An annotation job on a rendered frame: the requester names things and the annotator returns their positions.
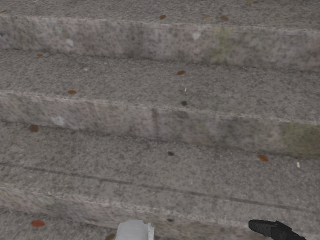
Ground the robot left thigh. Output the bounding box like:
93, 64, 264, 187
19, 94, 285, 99
115, 219, 155, 240

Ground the robot right hand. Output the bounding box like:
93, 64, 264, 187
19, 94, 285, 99
248, 219, 306, 240

